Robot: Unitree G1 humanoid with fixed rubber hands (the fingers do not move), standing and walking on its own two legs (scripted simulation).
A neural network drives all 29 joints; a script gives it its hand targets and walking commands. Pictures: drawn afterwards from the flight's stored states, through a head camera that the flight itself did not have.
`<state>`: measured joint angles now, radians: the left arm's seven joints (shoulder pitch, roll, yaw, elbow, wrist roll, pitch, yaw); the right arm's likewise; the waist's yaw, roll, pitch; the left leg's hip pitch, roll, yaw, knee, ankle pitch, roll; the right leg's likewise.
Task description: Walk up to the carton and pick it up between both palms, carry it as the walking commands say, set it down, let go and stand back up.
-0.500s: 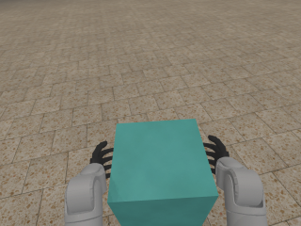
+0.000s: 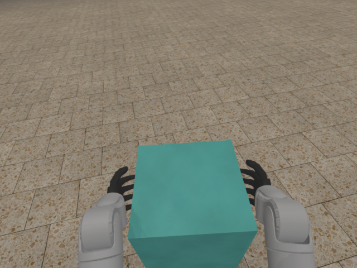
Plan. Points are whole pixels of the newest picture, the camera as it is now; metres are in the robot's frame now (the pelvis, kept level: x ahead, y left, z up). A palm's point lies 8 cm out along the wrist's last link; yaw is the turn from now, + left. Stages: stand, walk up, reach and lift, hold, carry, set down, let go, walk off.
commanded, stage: hold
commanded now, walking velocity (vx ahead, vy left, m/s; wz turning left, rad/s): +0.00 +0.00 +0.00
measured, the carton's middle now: (188, 210) +0.28 +0.00 +0.01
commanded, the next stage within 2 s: set down in 0.72 s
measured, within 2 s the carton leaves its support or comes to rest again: neither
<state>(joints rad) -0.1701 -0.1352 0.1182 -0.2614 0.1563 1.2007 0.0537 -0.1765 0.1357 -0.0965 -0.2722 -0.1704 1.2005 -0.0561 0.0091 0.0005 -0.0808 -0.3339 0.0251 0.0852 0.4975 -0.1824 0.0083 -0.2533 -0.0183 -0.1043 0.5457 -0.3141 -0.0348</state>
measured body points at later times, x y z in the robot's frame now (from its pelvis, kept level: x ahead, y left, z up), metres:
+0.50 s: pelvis -0.01 +0.03 +0.00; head -0.03 +0.04 +0.45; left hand +0.27 +0.17 +0.03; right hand +0.26 -0.13 +0.03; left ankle +0.05 +0.12 -0.73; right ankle -0.01 -0.09 -0.73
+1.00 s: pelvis -0.02 +0.03 +0.00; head -0.02 +0.04 +0.45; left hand +0.28 +0.18 +0.00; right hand +0.27 -0.13 +0.01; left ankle +0.05 +0.12 -0.73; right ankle -0.01 -0.09 -0.73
